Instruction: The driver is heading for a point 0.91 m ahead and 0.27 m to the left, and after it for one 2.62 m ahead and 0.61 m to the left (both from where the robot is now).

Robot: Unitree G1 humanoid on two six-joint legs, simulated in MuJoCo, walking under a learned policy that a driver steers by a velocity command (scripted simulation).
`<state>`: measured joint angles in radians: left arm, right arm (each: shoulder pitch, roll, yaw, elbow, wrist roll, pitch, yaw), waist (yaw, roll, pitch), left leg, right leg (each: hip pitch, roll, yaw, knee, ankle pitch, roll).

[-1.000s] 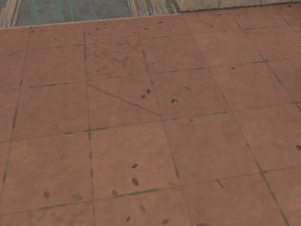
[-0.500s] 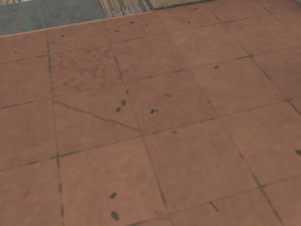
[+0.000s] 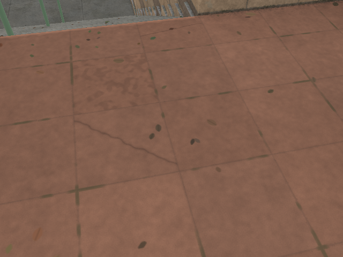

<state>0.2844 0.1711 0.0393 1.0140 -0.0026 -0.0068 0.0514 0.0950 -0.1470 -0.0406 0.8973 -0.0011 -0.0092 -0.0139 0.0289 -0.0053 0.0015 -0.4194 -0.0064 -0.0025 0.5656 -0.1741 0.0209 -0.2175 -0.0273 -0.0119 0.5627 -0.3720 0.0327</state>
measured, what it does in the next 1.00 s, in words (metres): walks ahead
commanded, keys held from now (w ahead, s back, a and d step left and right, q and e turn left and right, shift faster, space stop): no key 0.52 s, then w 0.32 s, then no key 0.16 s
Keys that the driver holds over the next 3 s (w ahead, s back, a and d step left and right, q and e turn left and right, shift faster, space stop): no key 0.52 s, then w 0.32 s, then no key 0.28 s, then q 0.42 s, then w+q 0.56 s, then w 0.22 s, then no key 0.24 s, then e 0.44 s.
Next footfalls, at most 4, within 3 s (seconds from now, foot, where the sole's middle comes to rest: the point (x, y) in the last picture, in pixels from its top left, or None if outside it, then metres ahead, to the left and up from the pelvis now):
1.18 right None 0.32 -0.11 -0.77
1.60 left None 0.21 0.11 -0.77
2.16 right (172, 233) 0.59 0.03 -0.77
2.58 left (89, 210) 0.67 0.38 -0.77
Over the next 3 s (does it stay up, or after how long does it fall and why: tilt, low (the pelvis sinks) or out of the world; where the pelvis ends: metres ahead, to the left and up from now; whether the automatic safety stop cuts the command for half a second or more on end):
stays up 0.65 0.20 0.00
